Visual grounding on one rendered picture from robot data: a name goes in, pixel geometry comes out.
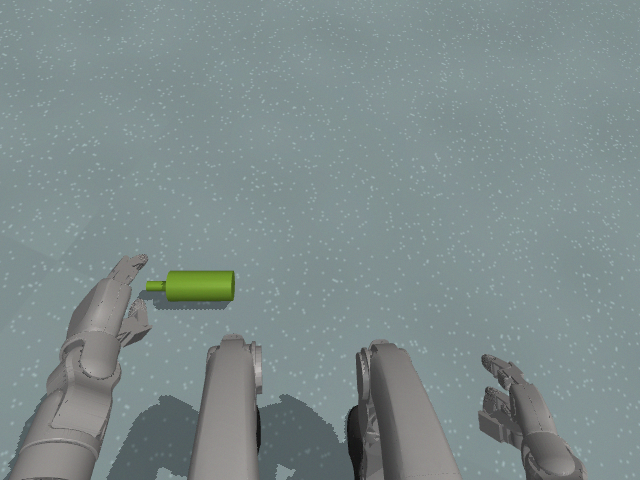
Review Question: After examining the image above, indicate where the right robot hand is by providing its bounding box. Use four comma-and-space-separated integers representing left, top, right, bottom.
478, 354, 558, 451

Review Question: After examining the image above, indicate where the right robot foot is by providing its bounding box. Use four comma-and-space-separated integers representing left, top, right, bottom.
347, 405, 363, 480

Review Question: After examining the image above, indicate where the left robot hand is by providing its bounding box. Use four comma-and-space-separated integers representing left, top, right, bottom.
66, 254, 153, 348

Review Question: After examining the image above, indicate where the left robot arm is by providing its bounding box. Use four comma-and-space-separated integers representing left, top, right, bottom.
8, 331, 121, 480

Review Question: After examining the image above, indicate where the right robot arm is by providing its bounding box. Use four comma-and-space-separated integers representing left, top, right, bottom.
521, 432, 588, 480

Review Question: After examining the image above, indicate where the bottle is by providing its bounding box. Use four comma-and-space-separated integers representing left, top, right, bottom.
146, 271, 235, 301

